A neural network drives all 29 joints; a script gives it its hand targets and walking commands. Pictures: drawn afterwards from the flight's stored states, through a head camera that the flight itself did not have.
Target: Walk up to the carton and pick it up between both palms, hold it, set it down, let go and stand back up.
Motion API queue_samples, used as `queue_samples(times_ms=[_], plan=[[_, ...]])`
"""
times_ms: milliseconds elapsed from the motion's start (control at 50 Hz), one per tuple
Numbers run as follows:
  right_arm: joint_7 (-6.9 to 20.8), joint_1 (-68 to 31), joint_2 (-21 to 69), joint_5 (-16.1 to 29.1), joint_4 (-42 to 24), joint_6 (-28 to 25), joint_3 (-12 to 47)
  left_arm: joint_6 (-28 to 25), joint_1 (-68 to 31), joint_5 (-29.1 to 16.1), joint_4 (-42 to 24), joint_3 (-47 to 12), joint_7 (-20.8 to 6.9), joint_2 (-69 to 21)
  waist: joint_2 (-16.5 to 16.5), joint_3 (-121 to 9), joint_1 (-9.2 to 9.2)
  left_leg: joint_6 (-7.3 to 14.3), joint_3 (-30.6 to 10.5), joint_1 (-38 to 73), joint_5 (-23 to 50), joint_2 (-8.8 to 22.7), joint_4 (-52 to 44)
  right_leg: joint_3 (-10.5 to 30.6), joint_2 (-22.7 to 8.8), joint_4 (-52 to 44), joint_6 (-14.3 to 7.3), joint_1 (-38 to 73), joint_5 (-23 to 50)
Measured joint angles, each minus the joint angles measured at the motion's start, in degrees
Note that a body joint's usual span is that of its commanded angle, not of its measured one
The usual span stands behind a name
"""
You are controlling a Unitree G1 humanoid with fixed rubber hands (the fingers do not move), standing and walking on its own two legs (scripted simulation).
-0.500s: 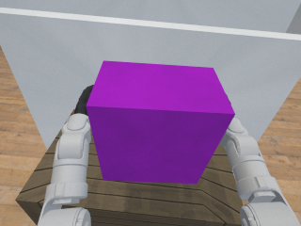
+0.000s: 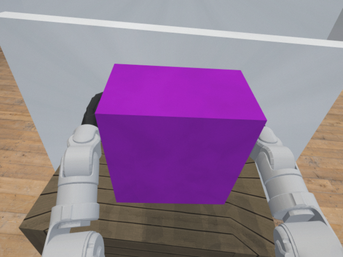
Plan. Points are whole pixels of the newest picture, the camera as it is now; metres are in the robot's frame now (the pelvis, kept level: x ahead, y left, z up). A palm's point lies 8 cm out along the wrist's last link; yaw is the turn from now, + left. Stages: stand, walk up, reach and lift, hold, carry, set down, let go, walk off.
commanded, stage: hold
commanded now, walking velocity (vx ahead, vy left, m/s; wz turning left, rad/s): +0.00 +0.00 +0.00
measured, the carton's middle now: (174, 140) +0.36 +0.00 +0.14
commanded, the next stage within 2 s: none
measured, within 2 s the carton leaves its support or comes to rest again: neither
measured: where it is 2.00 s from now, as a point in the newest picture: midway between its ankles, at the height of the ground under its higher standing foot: outside the picture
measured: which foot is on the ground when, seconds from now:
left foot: down 0.00-1.00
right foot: down 0.00-1.00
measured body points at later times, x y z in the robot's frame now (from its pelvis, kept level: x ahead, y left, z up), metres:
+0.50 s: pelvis +0.00 +0.00 +0.00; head -0.05 +0.02 +0.45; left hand +0.37 +0.19 +0.19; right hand +0.38 -0.19 +0.19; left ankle +0.01 +0.13 -0.75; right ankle +0.00 -0.12 -0.75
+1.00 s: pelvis +0.00 +0.00 +0.00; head -0.05 +0.02 +0.45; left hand +0.37 +0.19 +0.19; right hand +0.38 -0.19 +0.19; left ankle +0.01 +0.13 -0.75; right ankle +0.00 -0.12 -0.75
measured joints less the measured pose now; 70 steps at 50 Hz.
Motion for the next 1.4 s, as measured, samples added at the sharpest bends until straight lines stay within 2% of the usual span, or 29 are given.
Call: queue_samples(times_ms=[160, 480, 1400], plan=[[-0.28, 1.08, -0.14, 0.42, -1.86, 0.53, 0.56, 0.56, 1.24, 0.21, -1.97, -0.07, -0.22, -0.30, 0.14, 0.26, -0.02, 0.03, 0.15, 0.29, -0.20, 0.07, 0.21, 0.11, 0.07, -0.02, 0.01, 0.34, -0.02], [-0.03, 0.21, 0.24, -0.36, -0.79, 0.80, -0.42, 0.70, -0.16, 0.28, -0.33, 0.21, -0.36, -0.10, 0.28, -0.26, 0.11, -0.05, 0.28, -0.12, 0.12, 0.12, -0.02, 0.14, 0.10, 0.34, -0.10, -0.36, 0.01], [-0.12, 1.14, 0.54, -0.44, -1.93, 0.47, -0.15, 0.73, 1.11, 0.59, -2.01, 0.24, -0.68, -0.26, 0.09, 0.10, -0.25, -0.15, 0.31, 0.48, 0.20, 0.19, -0.31, -0.13, 0.14, 0.31, -0.26, 0.20, -0.12]])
